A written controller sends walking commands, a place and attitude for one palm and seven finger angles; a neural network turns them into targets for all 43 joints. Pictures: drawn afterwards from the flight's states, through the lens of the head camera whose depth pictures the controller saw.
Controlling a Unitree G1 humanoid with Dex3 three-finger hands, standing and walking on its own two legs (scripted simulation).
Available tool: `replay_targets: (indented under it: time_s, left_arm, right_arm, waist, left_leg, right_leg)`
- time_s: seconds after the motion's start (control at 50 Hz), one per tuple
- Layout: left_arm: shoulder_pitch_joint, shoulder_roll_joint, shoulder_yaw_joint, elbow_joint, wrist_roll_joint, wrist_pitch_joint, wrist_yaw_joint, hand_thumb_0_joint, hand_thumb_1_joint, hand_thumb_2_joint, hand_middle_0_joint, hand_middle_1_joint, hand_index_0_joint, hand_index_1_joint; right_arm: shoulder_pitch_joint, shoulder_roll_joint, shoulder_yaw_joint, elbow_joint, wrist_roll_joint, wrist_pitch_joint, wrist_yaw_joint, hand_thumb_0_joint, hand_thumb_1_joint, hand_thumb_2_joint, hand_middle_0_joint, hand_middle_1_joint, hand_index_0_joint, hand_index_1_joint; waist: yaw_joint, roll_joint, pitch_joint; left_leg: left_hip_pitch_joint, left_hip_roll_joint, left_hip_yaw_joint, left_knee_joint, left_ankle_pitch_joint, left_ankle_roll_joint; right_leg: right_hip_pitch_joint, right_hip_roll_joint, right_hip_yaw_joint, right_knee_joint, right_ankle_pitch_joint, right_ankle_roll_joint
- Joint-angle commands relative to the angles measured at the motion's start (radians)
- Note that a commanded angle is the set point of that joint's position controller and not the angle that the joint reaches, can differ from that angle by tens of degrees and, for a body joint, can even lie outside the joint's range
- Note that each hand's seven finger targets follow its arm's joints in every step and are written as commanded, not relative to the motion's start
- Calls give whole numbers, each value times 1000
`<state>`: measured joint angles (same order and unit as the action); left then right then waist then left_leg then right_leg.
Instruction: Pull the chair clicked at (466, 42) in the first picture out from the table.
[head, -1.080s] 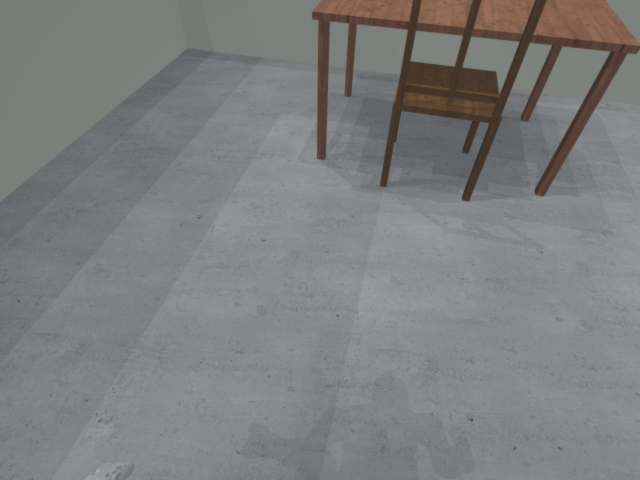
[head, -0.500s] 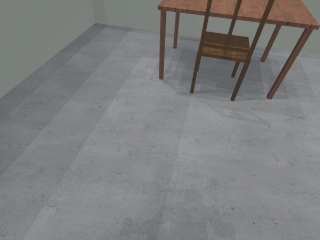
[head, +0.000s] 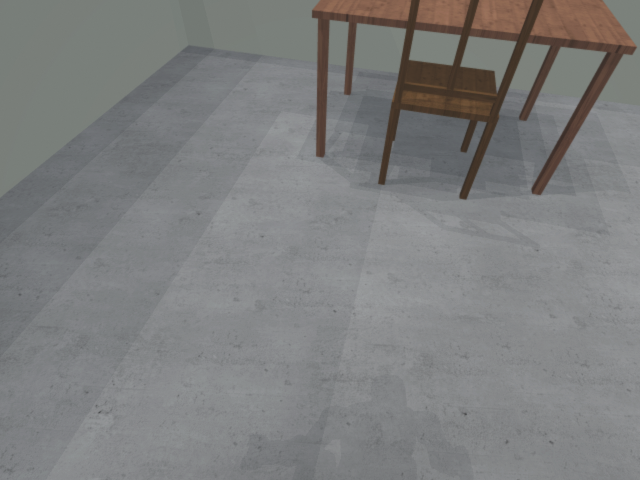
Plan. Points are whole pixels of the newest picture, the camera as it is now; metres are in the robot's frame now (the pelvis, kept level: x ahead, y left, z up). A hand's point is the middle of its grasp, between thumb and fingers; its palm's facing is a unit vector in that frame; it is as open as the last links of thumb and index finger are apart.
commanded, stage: look at it before walking up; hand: left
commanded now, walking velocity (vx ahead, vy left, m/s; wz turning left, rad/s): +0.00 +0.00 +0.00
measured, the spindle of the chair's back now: (462, 42) +1.54 -0.44 -0.07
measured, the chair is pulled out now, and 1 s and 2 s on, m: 0.00 0.00 0.00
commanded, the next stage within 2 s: walk to a spot facing it in 0.36 s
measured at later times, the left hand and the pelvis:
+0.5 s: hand out of the picture +0.09 +0.24 -0.16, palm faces -0.04 -0.94 -0.33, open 7.4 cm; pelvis +0.01 +0.00 +0.00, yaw +0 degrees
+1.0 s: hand out of the picture +0.10 +0.13 -0.17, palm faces -0.17 -0.97 -0.19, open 7.4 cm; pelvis +0.10 -0.05 -0.01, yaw -14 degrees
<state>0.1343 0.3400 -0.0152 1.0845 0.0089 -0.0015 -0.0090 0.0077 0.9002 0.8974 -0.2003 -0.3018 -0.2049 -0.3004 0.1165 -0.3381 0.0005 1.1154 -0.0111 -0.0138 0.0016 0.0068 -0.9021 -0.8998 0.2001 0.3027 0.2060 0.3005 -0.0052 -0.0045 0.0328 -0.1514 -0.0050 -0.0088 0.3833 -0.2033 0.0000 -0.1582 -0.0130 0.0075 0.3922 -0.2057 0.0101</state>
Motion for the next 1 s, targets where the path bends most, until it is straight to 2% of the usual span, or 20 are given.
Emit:
replay_targets:
  time_s: [0.0, 0.44, 0.48, 0.5, 0.52, 0.58, 0.62, 0.64, 0.66, 0.7, 0.74, 0.76, 0.78, 0.8, 0.82, 0.84, 0.86, 0.88, 0.92, 0.98]
  left_arm:
    - [-42, 209, 47, -63, 2, -24, 18, 0, 900, 900, -200, -300, -200, -300]
    - [-40, 211, 46, -55, 1, -26, 20, 0, 900, 900, -200, -300, -200, -300]
    - [9, 120, 28, -37, 0, -8, 22, 0, 900, 900, -200, -300, -200, -300]
    - [32, 99, 28, -38, 3, 4, 19, 0, 900, 900, -200, -300, -200, -300]
    - [37, 96, 29, -44, 6, 13, 14, 0, 900, 900, -200, -300, -200, -300]
    - [52, 91, 46, -89, 14, 26, -5, 0, 900, 900, -200, -300, -200, -300]
    - [68, 65, 54, -117, 14, 23, -15, 0, 900, 900, -200, -300, -200, -300]
    - [49, 52, 59, -139, 13, 20, -19, 0, 900, 900, -200, -300, -200, -300]
    - [31, 44, 63, -159, 14, 16, -23, 0, 900, 900, -200, -300, -200, -300]
    - [44, 23, 68, -173, 13, 7, -31, 0, 900, 900, -200, -300, -200, -300]
    - [159, -5, 77, -144, 15, 1, -36, 0, 900, 900, -200, -300, -200, -300]
    - [279, 2, 83, -105, 18, -7, -34, 0, 900, 900, -200, -300, -200, -300]
    - [401, 107, 106, -73, 27, -25, -19, 0, 900, 900, -200, -300, -200, -300]
    - [479, 177, 117, -60, 12, -34, 1, 0, 900, 900, -200, -300, -200, -300]
    - [472, 151, 116, -70, 4, -34, 17, 0, 900, 900, -200, -300, -200, -300]
    - [410, 112, 109, -82, 3, -40, 15, 0, 900, 900, -200, -300, -200, -300]
    - [361, 85, 102, -98, 6, -42, 14, 0, 900, 900, -200, -300, -200, -300]
    - [322, 56, 93, -111, 9, -45, 13, 0, 900, 900, -200, -300, -200, -300]
    - [298, 33, 91, -118, 13, -56, 13, 0, 900, 900, -200, -300, -200, -300]
    - [322, 22, 91, -100, 12, -67, 13, 0, 900, 900, -200, -300, -200, -300]
  right_arm:
    - [-53, -212, -40, -66, 4, -22, -12, 0, -900, -900, 200, 300, 200, 300]
    - [-60, -213, -38, -63, 5, -23, -15, 0, -900, -900, 200, 300, 200, 300]
    - [-18, -122, -19, -44, -1, -10, -14, 0, -900, -900, 200, 300, 200, 300]
    - [14, -98, -16, -47, -5, -3, -13, 0, -900, -900, 200, 300, 200, 300]
    - [25, -99, -19, -48, -7, 2, -13, 0, -900, -900, 200, 300, 200, 300]
    - [50, -140, -43, -76, -11, 9, -14, 0, -900, -900, 200, 300, 200, 300]
    - [77, -183, -66, -94, -8, 5, -17, 0, -900, -900, 200, 300, 200, 300]
    - [92, -186, -76, -103, -6, -3, -18, 0, -900, -900, 200, 300, 200, 300]
    - [104, -178, -78, -107, -8, -11, -18, 0, -900, -900, 200, 300, 200, 300]
    - [102, -161, -80, -116, -10, -19, -19, 0, -900, -900, 200, 300, 200, 300]
    - [56, -134, -78, -130, -13, -19, -19, 0, -900, -900, 200, 300, 200, 300]
    - [41, -115, -73, -137, -13, -18, -16, 0, -900, -900, 200, 300, 200, 300]
    - [30, -36, -59, -172, 1, -16, -9, 0, -900, -900, 200, 300, 200, 300]
    - [-57, -4, -42, -240, -3, -26, -1, 0, -900, -900, 200, 300, 200, 300]
    - [-75, -30, -53, -247, -7, -33, -3, 0, -900, -900, 200, 300, 200, 300]
    - [-74, -27, -58, -232, -3, -39, -1, 0, -900, -900, 200, 300, 200, 300]
    - [-69, -17, -58, -225, -5, -39, 0, 0, -900, -900, 200, 300, 200, 300]
    - [-56, -10, -61, -213, -10, -34, 2, 0, -900, -900, 200, 300, 200, 300]
    - [-5, 23, -64, -195, -13, -24, 8, 0, -900, -900, 200, 300, 200, 300]
    - [-2, 48, -67, -207, -10, -15, 13, 0, -900, -900, 200, 300, 200, 300]
  waist:
    - [6, -15, -62]
    - [7, -4, -86]
    - [6, -5, -85]
    - [4, -12, -80]
    - [2, 2, -37]
    - [-1, 62, 64]
    - [-10, 158, 87]
    - [-16, 187, 88]
    - [-21, 174, 91]
    - [-8, 144, 72]
    - [50, 113, 43]
    - [103, 37, -4]
    - [147, -280, -21]
    - [168, -416, 6]
    - [152, -252, 0]
    - [128, -184, 31]
    - [97, -131, 50]
    - [72, -63, 60]
    - [34, -34, 50]
    - [25, -60, 37]
  left_leg:
    - [15, 121, -97, -62, 113, 28]
    - [53, 129, -86, -63, 198, 24]
    - [68, 127, -52, -36, 116, 7]
    - [64, 125, -39, -17, 28, 3]
    - [44, 130, -38, -28, -73, 6]
    - [-3, 185, -102, -97, -347, 44]
    - [20, 298, -205, -162, -421, 110]
    - [41, 357, -229, -185, -355, 152]
    - [78, 381, -218, -175, -255, 175]
    - [68, 381, -133, -112, -117, 163]
    - [-58, 321, 4, 35, -67, 101]
    - [-144, 249, 82, 218, -105, 56]
    - [-399, 125, 192, 565, -273, -12]
    - [-600, 41, 139, 781, -419, -34]
    - [-623, 86, 26, 815, -350, -22]
    - [-605, 124, 19, 817, -253, -17]
    - [-585, 137, 16, 822, -214, -26]
    - [-553, 141, 12, 805, -166, -36]
    - [-507, 137, 31, 757, -94, -52]
    - [-522, 131, 43, 708, -15, -70]
  right_leg:
    - [-1, -107, 102, -72, 81, -39]
    - [40, -113, 91, -69, 190, -37]
    - [12, -101, 102, -60, 116, -28]
    - [-13, -90, 114, -48, 25, -31]
    - [-62, -77, 118, -40, -80, -33]
    - [-202, -12, 98, 49, -266, -36]
    - [-292, 43, 8, 251, -237, -23]
    - [-336, 20, -20, 361, -267, -14]
    - [-383, -10, -7, 401, -304, -12]
    - [-344, -42, -22, 382, -309, -12]
    - [-122, -27, -74, 249, -204, -17]
    - [48, 9, -95, 127, -100, -26]
    - [217, -189, 255, -77, -199, -92]
    - [224, -369, 640, -202, -53, -191]
    - [248, -366, 601, -179, -15, -236]
    - [182, -326, 532, -173, -26, -237]
    - [119, -309, 512, -173, -65, -243]
    - [67, -287, 453, -172, -38, -235]
    - [21, -238, 346, -173, 48, -210]
    - [33, -198, 281, -174, 131, -196]
